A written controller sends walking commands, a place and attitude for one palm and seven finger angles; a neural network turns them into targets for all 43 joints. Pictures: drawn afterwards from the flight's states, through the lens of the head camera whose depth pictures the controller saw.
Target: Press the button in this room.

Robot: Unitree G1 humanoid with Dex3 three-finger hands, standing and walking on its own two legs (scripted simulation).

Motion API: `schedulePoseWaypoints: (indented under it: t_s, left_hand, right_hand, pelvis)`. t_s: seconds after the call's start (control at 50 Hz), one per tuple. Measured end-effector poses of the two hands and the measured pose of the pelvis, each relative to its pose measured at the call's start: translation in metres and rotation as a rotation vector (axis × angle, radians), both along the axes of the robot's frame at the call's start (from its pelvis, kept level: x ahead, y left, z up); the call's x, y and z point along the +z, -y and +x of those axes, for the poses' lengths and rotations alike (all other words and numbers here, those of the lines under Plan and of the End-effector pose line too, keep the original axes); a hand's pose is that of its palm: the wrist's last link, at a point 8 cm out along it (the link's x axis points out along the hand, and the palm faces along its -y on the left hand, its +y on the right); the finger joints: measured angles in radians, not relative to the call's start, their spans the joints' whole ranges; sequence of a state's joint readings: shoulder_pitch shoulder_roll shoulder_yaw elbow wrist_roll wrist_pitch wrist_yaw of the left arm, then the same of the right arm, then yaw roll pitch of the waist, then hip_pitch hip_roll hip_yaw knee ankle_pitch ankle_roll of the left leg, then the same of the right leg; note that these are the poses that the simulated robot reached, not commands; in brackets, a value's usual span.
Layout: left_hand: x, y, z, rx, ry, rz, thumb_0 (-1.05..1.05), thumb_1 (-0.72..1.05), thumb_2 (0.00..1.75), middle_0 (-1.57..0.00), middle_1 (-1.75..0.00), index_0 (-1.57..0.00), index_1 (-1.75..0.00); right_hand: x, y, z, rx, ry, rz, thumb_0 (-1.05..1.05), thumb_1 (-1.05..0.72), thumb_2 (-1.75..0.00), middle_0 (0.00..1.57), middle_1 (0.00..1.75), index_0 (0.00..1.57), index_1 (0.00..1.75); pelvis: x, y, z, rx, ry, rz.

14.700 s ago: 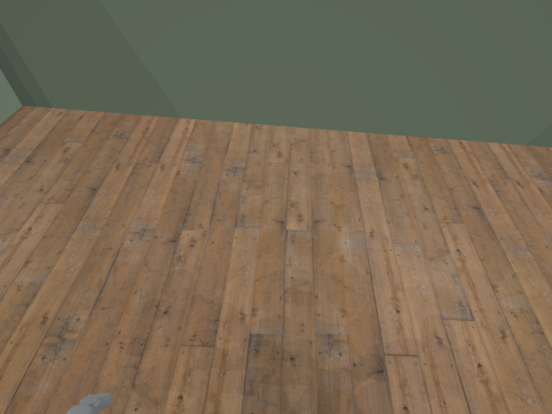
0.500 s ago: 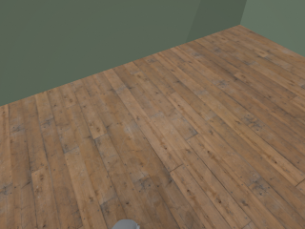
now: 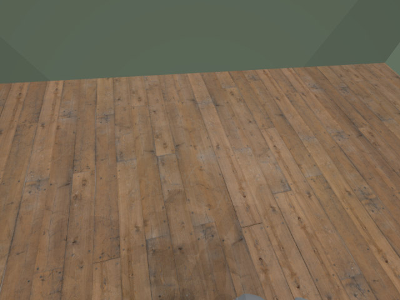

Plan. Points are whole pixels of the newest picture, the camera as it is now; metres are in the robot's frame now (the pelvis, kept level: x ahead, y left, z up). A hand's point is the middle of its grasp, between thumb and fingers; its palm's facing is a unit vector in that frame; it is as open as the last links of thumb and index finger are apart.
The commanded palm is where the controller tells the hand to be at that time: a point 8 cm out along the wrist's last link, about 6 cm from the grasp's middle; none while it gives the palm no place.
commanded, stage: turn or walk to find it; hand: left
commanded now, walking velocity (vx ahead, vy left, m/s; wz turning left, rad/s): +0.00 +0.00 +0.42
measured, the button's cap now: out of the picture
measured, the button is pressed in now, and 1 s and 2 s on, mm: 0 0 0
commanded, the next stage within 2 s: stand and wait in 1.16 s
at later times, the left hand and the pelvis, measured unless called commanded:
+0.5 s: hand out of the picture +0.03 +0.14 -0.15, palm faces +0.23 -0.94 -0.27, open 7.3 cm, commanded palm none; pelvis -0.01 -0.06 +0.00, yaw +13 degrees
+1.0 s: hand out of the picture -0.09 +0.20 -0.17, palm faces +0.47 -0.85 -0.24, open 7.4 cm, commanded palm none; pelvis -0.04 -0.02 +0.00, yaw +25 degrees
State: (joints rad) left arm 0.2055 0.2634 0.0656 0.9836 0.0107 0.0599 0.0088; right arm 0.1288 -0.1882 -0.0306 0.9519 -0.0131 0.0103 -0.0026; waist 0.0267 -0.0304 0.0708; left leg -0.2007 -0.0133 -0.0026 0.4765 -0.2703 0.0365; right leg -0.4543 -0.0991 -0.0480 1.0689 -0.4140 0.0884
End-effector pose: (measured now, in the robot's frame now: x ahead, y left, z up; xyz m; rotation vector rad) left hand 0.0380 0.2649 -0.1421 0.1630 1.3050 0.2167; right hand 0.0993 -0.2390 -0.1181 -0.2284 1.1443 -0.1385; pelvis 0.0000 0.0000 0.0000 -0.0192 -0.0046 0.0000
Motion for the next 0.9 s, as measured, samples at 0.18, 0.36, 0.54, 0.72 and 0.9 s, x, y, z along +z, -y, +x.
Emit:
schedulePoseWaypoints:
  t_s: [0.18, 0.36, 0.54, 0.72, 0.9]
  left_hand:
    - [0.017, 0.027, 0.043, -0.02, 0.136, 0.033, 0.0, 0.91, 0.9, -0.2, -0.3, -0.2, -0.3]
    - [0.034, 0.071, 0.025, 0.034, 0.202, 0.073, 0.0, 0.91, 0.9, -0.2, -0.3, -0.2, -0.3]
    - [0.026, 0.087, -0.043, 0.173, 0.1, 0.043, 0.0, 0.91, 0.9, -0.21, -0.3, -0.2, -0.3]
    - [-0.001, 0.069, -0.13, 0.328, -0.025, -0.002, 0.0, 0.91, 0.9, -0.21, -0.3, -0.2, -0.3]
    - [-0.011, 0.034, -0.17, 0.424, -0.071, -0.022, 0.0, 0.91, 0.9, -0.2, -0.3, -0.2, -0.3]
  right_hand:
    - [-0.024, 0.019, -0.041, -0.02, -0.108, 0.05, 0.01, -0.9, -0.9, 0.2, 0.3, 0.21, 0.3]
    - [-0.046, 0.064, -0.064, 0.006, -0.223, 0.073, 0.01, -0.91, -0.9, 0.2, 0.3, 0.2, 0.3]
    - [-0.035, 0.074, -0.045, 0.105, -0.245, 0.041, 0.01, -0.91, -0.9, 0.2, 0.3, 0.2, 0.3]
    - [-0.023, 0.026, 0.017, 0.274, -0.141, -0.011, 0.01, -0.91, -0.9, 0.19, 0.3, 0.2, 0.3]
    - [-0.002, -0.036, 0.046, 0.396, 0.006, -0.016, 0.01, -0.91, -0.9, 0.2, 0.3, 0.2, 0.3]
  pelvis:
    - [-0.004, 0.022, -0.005, 0.069, -0.007, 0.023]
    - [-0.006, 0.057, -0.01, 0.168, 0.009, 0.054]
    - [0.0, 0.065, -0.013, 0.256, 0.004, 0.059]
    - [-0.008, 0.042, -0.026, 0.338, -0.005, 0.032]
    - [-0.006, 0.017, -0.039, 0.4, 0.011, 0.003]
